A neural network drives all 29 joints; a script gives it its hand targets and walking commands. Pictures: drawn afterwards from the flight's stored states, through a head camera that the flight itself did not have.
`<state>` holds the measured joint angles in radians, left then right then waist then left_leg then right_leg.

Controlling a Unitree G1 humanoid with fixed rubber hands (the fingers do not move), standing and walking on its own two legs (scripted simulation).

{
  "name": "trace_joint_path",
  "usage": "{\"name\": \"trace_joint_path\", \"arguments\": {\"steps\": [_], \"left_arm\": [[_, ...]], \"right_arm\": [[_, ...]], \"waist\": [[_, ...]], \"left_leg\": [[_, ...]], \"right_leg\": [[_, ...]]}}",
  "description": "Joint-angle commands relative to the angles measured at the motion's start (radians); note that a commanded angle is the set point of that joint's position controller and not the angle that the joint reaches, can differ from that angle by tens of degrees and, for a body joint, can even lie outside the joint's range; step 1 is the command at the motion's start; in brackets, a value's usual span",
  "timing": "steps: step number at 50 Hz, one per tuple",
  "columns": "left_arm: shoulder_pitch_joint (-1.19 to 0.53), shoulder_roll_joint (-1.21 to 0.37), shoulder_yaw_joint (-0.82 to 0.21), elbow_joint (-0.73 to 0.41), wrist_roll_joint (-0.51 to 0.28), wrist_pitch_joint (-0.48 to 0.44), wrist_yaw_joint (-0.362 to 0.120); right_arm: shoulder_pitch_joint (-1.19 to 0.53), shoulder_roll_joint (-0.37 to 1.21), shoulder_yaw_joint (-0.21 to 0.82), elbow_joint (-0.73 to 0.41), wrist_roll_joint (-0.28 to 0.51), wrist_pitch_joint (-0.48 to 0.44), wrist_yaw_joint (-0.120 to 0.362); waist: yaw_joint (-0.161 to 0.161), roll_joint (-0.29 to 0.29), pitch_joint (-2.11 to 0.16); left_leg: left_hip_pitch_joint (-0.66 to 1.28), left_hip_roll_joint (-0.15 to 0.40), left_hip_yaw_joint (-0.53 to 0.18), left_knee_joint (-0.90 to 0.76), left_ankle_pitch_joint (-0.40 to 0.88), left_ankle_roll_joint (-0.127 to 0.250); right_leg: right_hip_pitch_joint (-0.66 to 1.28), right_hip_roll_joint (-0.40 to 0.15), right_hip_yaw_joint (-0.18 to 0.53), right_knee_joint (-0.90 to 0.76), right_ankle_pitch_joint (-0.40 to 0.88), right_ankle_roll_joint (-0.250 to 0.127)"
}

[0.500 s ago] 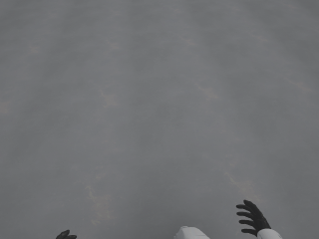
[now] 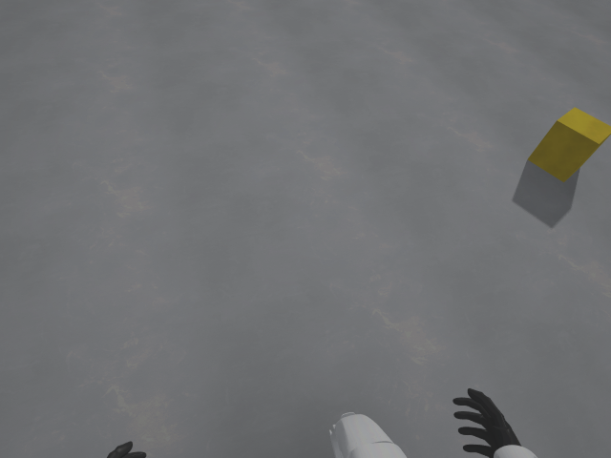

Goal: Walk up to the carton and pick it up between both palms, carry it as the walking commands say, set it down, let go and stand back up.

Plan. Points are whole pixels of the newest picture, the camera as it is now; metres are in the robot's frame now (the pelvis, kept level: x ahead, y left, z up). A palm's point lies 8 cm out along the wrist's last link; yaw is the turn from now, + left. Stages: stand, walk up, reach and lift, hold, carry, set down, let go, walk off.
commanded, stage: walk up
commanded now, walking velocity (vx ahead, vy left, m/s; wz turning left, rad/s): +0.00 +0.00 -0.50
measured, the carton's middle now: (569, 145) +1.52 -1.47 -0.65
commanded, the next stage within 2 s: none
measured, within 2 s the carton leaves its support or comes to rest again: neither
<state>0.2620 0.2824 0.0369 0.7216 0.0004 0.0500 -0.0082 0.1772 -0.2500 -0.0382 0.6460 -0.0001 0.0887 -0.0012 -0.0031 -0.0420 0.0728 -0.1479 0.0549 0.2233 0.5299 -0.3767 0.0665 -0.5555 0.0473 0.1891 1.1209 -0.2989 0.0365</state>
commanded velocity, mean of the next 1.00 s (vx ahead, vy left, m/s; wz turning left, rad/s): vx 0.27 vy -0.14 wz -0.50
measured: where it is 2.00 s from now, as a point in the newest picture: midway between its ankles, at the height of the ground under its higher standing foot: (456, 339)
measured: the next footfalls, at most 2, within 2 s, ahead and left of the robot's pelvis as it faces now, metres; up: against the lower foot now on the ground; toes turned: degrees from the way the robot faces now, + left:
right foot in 0.30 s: +0.13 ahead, -0.19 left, +0.00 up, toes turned +1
left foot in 0.54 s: +0.10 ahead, +0.03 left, +0.00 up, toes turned -4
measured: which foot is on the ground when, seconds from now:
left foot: down 0.00-0.30, up 0.32-0.52, down 0.54-0.98, up 1.00-1.00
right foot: up 0.00-0.28, down 0.30-0.52, up 0.54-0.96, down 0.98-1.00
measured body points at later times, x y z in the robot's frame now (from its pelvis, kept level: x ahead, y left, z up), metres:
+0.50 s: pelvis +0.05 -0.06 +0.00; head +0.09 -0.07 +0.45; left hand +0.18 +0.19 -0.12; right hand +0.18 -0.35 -0.10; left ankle +0.04 +0.03 -0.70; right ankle +0.09 -0.19 -0.74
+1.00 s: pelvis +0.19 -0.26 -0.05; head +0.20 -0.28 +0.40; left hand +0.40 -0.06 -0.16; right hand +0.13 -0.55 -0.17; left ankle +0.07 +0.02 -0.72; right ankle +0.23 -0.45 -0.74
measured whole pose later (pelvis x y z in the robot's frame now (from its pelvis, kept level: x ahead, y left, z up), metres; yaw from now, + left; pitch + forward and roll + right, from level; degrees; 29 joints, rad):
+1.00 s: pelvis +0.19 -0.26 -0.05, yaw -22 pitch -1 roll +1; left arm 0.20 0.27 0.04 0.73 0.00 0.02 -0.08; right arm 0.38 -0.31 -0.06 0.71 0.00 0.02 0.01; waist 0.01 0.00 0.06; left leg 0.07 0.32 0.23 0.71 -0.54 -0.13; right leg -0.57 -0.06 0.08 0.84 -0.27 0.03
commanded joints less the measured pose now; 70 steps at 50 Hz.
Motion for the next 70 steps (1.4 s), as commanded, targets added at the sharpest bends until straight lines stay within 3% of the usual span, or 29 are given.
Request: {"name": "trace_joint_path", "arguments": {"steps": [1,9,12,13,14,15,16,18,22,23,24,25,27,28,33,39,46,47,49,50,53,57,59,60,61,62,63,65,70], "left_arm": [[-0.062,0.067,0.041,-0.065,0.045,0.006,-0.021],[-0.039,0.059,0.028,-0.075,0.035,-0.011,-0.022],[0.186,0.102,0.041,-0.033,0.032,-0.028,-0.006],[0.293,0.169,0.06,-0.005,0.044,-0.037,0.001],[0.278,0.262,0.074,0.015,0.06,-0.039,0.004],[0.265,0.292,0.078,0.012,0.054,-0.037,0.009],[0.227,0.28,0.079,-0.013,0.049,-0.033,0.023],[0.084,0.232,0.061,-0.037,0.046,-0.031,0.027],[-0.015,0.185,0.039,-0.068,0.044,-0.007,0.01],[-0.255,0.167,0.039,-0.177,0.031,0.002,-0.041],[-0.314,0.093,0.03,-0.198,0.026,0.007,-0.052],[-0.225,0.026,0.03,-0.165,0.038,0.003,-0.054],[-0.129,0.03,0.035,-0.154,0.071,-0.009,-0.053],[-0.157,0.068,0.044,-0.156,0.075,-0.007,-0.065],[-0.148,0.088,0.045,-0.128,0.035,0.005,-0.123],[-0.245,0.045,0.019,-0.131,0.014,-0.013,-0.118],[0.081,0.119,0.011,0.003,0.02,-0.053,-0.062],[0.236,0.17,0.02,0.068,0.019,-0.066,-0.041],[0.279,0.326,0.06,0.085,0.031,-0.071,-0.026],[0.243,0.327,0.075,0.061,0.022,-0.074,-0.017],[0.12,0.21,0.053,0.058,0.021,-0.092,0.0],[0.053,0.16,0.042,0.01,0.054,-0.072,-0.013],[-0.047,0.138,0.038,-0.028,0.048,-0.057,-0.021],[-0.127,0.104,0.028,-0.051,0.041,-0.065,-0.018],[-0.131,0.026,0.011,-0.057,0.046,-0.074,-0.016],[-0.076,0.002,0.008,-0.065,0.044,-0.079,-0.013],[-0.044,0.02,0.014,-0.061,0.06,-0.076,-0.01],[-0.101,0.069,0.03,-0.072,0.055,-0.07,-0.028],[-0.111,0.033,0.021,-0.044,0.043,-0.053,-0.064]], "right_arm": [[0.061,-0.109,-0.039,0.007,-0.01,-0.032,-0.021],[0.027,-0.144,-0.053,-0.003,-0.015,-0.029,-0.005],[-0.079,-0.163,-0.066,-0.03,0.001,-0.028,0.003],[-0.123,-0.157,-0.072,-0.048,0.003,-0.03,0.006],[-0.123,-0.091,-0.073,-0.083,-0.003,-0.023,0.015],[-0.1,-0.07,-0.062,-0.087,-0.009,-0.002,0.012],[-0.092,-0.08,-0.063,-0.092,-0.011,-0.004,0.008],[-0.092,-0.086,-0.068,-0.076,-0.009,-0.021,0.014],[0.015,-0.09,-0.032,-0.037,0.014,-0.026,-0.007],[0.319,-0.207,-0.082,0.098,0.04,-0.026,-0.041],[0.415,-0.261,-0.093,0.131,0.027,-0.039,-0.046],[0.364,-0.288,-0.09,0.125,0.01,-0.046,-0.062],[0.278,-0.285,-0.096,0.095,0.001,-0.066,-0.071],[0.183,-0.284,-0.089,0.068,-0.003,-0.078,-0.075],[0.169,-0.212,-0.085,0.039,-0.012,-0.103,-0.042],[0.238,-0.227,-0.077,0.043,-0.009,-0.108,-0.01],[0.068,-0.28,-0.087,0.047,0.016,-0.098,0.027],[0.035,-0.261,-0.083,0.035,0.018,-0.093,0.028],[0.043,-0.126,-0.067,-0.028,-0.021,-0.084,0.026],[0.05,-0.127,-0.066,-0.046,-0.016,-0.093,0.034],[0.017,-0.124,-0.058,0.024,-0.012,-0.108,0.043],[0.015,-0.119,-0.046,0.044,0.004,-0.087,0.024],[0.117,-0.104,-0.034,0.087,0.018,-0.098,0.012],[0.252,-0.133,-0.048,0.131,0.023,-0.109,0.002],[0.359,-0.189,-0.069,0.176,0.009,-0.113,-0.011],[0.356,-0.261,-0.088,0.174,0.006,-0.114,-0.018],[0.279,-0.28,-0.088,0.155,0.008,-0.116,-0.018],[0.237,-0.212,-0.069,0.132,-0.009,-0.131,-0.011],[0.225,-0.164,-0.055,0.082,-0.009,-0.144,0.008]], "waist": [[-0.01,0.163,-0.07],[0.01,0.188,-0.076],[0.129,0.123,-0.154],[0.194,-0.027,-0.163],[0.147,-0.271,-0.149],[0.11,-0.262,-0.136],[0.096,-0.237,-0.091],[0.041,-0.157,-0.054],[0.008,-0.214,-0.139],[-0.086,-0.248,-0.151],[-0.164,-0.013,-0.132],[-0.13,0.215,-0.147],[-0.067,0.156,-0.088],[-0.044,0.063,-0.045],[-0.015,0.104,0.047],[-0.022,0.216,0.114],[0.152,0.179,-0.121],[0.21,-0.001,-0.183],[0.152,-0.48,-0.128],[0.129,-0.455,-0.111],[0.047,-0.195,-0.096],[0.026,-0.263,-0.153],[-0.068,-0.169,-0.119],[-0.158,-0.049,-0.138],[-0.204,0.239,-0.171],[-0.175,0.331,-0.165],[-0.123,0.276,-0.129],[-0.089,0.097,-0.046],[-0.052,0.209,-0.015]], "left_leg": [[0.275,0.282,-0.091,-0.061,0.81,0.061],[0.22,0.311,-0.041,0.014,0.718,0.067],[0.064,0.237,0.04,0.283,0.793,0.014],[-0.119,0.16,0.023,0.544,0.39,-0.038],[-0.3,-0.037,-0.028,0.692,-0.314,-0.106],[-0.352,-0.088,-0.177,0.729,-0.449,-0.144],[-0.362,-0.077,-0.25,0.688,-0.422,-0.153],[-0.287,-0.054,-0.273,0.559,-0.353,-0.137],[0.058,-0.069,-0.207,0.209,-0.305,-0.099],[0.456,0.002,-0.223,-0.04,-0.156,-0.093],[0.65,0.108,-0.232,-0.259,0.017,-0.084],[0.537,0.372,-0.425,-0.224,0.115,-0.095],[0.369,0.572,-0.528,-0.361,-0.189,0.017],[0.288,0.561,-0.53,-0.385,-0.203,0.038],[0.181,0.383,-0.232,-0.362,-0.048,-0.056],[0.122,0.3,-0.07,-0.391,-0.037,-0.039],[0.16,0.252,0.081,0.125,0.479,-0.048],[0.07,0.182,0.083,0.453,0.458,-0.065],[-0.395,-0.042,-0.104,0.847,-0.366,-0.114],[-0.509,-0.023,-0.224,0.84,-0.374,-0.121],[-0.341,0.036,-0.246,0.661,-0.234,-0.108],[-0.082,-0.04,-0.153,0.329,-0.316,-0.121],[0.218,-0.043,-0.137,0.021,-0.141,-0.111],[0.468,0.028,-0.163,-0.156,0.087,-0.123],[0.584,0.255,-0.422,-0.239,0.151,-0.12],[0.564,0.506,-0.598,-0.278,0.134,-0.086],[0.497,0.539,-0.636,-0.295,0.143,-0.026],[0.313,0.428,-0.539,-0.269,0.196,-0.025],[0.314,0.264,-0.165,-0.254,0.575,-0.034]], "right_leg": [[-0.203,-0.058,-0.21,-0.034,-0.056,-0.018],[-0.073,-0.076,-0.226,-0.237,-0.077,-0.057],[0.272,-0.009,-0.242,-0.486,-0.071,-0.111],[0.447,-0.055,-0.042,-0.635,0.225,-0.149],[0.483,-0.216,0.372,-0.695,0.821,-0.208],[0.433,-0.27,0.606,-0.782,0.852,-0.26],[0.335,-0.27,0.613,-0.809,0.679,-0.298],[0.21,-0.2,0.514,-0.841,0.225,-0.242],[0.044,-0.07,0.332,-0.842,0.057,-0.169],[-0.292,0.015,0.137,-0.747,-0.158,-0.08],[-0.467,0.074,-0.027,-0.541,-0.198,-0.017],[-0.42,0.034,-0.031,-0.21,-0.123,-0.036],[-0.448,-0.073,-0.071,0.071,-0.039,0.027],[-0.44,-0.098,-0.073,0.114,-0.005,0.045],[-0.389,-0.124,-0.148,0.183,0.131,0.052],[-0.278,-0.155,-0.243,-0.038,0.173,0.032],[0.229,-0.064,-0.375,-0.437,0.021,-0.059],[0.419,0.019,-0.326,-0.541,-0.048,-0.093],[0.533,-0.21,0.478,-0.775,-0.001,-0.203],[0.54,-0.25,0.644,-0.853,-0.012,-0.268],[0.354,-0.209,0.394,-0.799,0.081,-0.219],[0.139,-0.153,0.263,-0.803,0.157,-0.207],[-0.078,-0.135,0.194,-0.714,0.209,-0.159],[-0.245,-0.094,0.085,-0.597,0.179,-0.099],[-0.368,-0.033,0.013,-0.347,-0.135,-0.091],[-0.432,-0.055,-0.1,-0.107,-0.121,-0.043],[-0.433,-0.102,-0.094,-0.003,-0.104,-0.019],[-0.353,-0.136,-0.103,0.044,0.035,-0.007],[-0.301,-0.086,-0.244,0.012,0.079,-0.013]]}}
